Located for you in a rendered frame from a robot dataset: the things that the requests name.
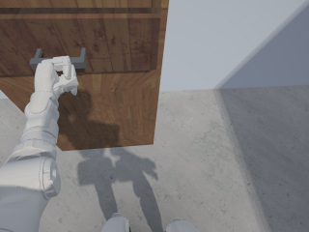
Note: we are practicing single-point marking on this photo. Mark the right robot thigh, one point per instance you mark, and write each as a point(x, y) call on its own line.
point(181, 226)

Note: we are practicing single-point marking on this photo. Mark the robot left forearm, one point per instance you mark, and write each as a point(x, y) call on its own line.
point(40, 134)

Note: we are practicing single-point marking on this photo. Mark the robot thigh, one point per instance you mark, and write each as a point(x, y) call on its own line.
point(116, 224)
point(181, 226)

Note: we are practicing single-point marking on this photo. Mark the cabinet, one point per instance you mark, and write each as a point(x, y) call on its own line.
point(110, 109)

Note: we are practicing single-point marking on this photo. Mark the robot left hand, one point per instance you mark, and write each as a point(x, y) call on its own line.
point(47, 79)

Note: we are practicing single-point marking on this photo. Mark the left robot upper arm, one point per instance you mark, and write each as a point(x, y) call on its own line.
point(26, 186)

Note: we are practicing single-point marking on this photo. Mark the handle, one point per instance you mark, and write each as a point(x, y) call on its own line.
point(78, 62)

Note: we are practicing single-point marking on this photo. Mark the left robot thigh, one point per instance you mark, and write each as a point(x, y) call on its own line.
point(116, 224)

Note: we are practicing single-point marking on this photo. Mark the drawer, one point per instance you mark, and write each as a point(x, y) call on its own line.
point(116, 39)

